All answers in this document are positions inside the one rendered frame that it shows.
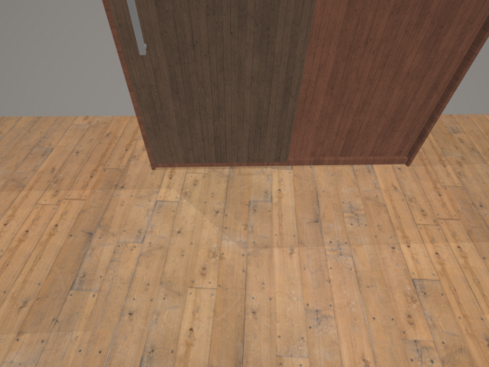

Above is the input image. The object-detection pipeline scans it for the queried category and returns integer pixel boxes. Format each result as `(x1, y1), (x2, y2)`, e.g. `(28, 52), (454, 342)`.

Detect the wardrobe door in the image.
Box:
(108, 0), (316, 164)
(288, 0), (489, 158)

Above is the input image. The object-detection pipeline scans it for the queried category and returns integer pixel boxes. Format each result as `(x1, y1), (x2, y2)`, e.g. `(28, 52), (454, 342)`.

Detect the handle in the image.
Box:
(127, 0), (147, 55)

